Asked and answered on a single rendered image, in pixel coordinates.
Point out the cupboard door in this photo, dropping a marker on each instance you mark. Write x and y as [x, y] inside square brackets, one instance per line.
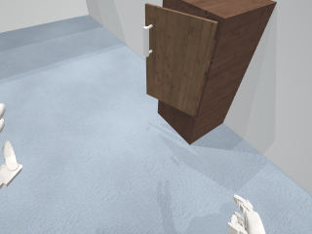
[181, 45]

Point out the handle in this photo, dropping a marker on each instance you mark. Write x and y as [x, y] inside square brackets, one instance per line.
[145, 34]

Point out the robot left hand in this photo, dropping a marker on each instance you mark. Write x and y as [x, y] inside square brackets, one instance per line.
[9, 170]

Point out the robot right hand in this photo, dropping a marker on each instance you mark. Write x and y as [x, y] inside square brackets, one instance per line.
[250, 223]

